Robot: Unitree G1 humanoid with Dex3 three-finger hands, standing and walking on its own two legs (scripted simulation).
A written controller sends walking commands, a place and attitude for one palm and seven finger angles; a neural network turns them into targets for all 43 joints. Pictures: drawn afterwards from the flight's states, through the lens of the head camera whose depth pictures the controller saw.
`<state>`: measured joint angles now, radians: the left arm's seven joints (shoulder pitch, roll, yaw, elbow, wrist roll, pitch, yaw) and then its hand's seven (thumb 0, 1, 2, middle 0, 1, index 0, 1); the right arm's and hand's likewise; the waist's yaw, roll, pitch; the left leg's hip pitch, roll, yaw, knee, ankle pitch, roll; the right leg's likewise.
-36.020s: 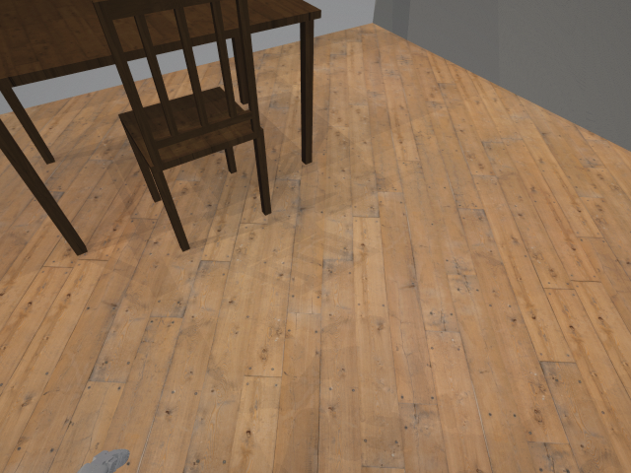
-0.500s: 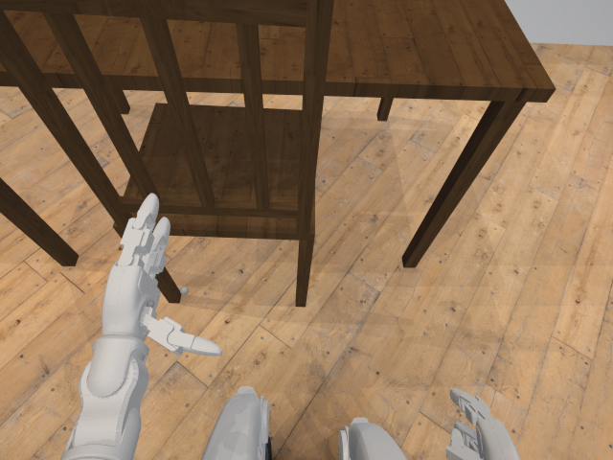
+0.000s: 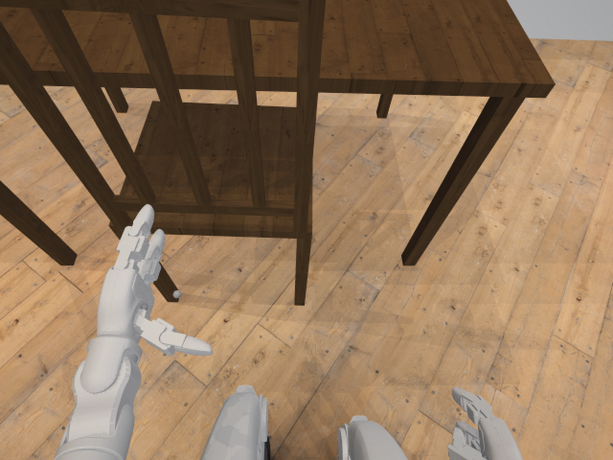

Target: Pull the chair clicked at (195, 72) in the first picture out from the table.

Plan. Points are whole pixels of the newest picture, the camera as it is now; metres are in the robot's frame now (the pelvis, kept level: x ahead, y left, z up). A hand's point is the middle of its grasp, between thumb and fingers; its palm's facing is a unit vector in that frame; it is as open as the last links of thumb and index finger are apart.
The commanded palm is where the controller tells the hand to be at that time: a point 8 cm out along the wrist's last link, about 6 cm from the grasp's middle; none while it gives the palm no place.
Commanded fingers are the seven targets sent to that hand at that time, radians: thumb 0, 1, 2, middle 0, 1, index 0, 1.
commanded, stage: push the fingers through the gap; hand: left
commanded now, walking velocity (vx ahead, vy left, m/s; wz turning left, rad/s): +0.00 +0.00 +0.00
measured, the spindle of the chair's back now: (181, 131) +0.56 +0.21 +0.05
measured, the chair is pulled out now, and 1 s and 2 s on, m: -0.08 -0.08 -0.08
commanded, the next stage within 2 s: hook a spindle and tug to test in 1.64 s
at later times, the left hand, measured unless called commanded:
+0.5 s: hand (177, 258) +0.36 +0.18 +0.03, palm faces +0.04 -1.00 -0.01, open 16.9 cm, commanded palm +0.34 +0.23 +0.03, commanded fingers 0.00 -0.50 0.30 -0.06 -0.08 -0.06 -0.08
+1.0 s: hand (188, 225) +0.41 +0.18 +0.03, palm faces +0.04 -1.00 -0.02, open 16.9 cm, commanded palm +0.39 +0.22 +0.03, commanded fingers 0.00 -0.50 0.30 -0.06 -0.08 -0.06 -0.08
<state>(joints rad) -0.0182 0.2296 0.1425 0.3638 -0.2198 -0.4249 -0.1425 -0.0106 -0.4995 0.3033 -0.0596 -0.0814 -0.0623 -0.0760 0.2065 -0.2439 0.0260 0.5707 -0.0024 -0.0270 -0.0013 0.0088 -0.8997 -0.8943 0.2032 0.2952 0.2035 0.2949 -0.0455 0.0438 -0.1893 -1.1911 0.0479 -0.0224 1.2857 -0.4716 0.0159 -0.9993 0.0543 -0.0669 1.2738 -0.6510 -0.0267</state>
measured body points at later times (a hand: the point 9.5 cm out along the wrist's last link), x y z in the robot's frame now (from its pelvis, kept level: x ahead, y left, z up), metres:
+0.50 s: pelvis +0.00 +0.00 +0.00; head +0.10 +0.02 +0.44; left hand +0.35 +0.23 +0.03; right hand +0.13 -0.25 -0.11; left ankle +0.07 +0.11 -0.62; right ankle -0.02 -0.11 -0.62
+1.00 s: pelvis -0.01 +0.01 +0.00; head +0.11 +0.03 +0.43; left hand +0.40 +0.23 +0.03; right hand +0.09 -0.24 -0.12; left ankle +0.07 +0.11 -0.62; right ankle -0.02 -0.11 -0.62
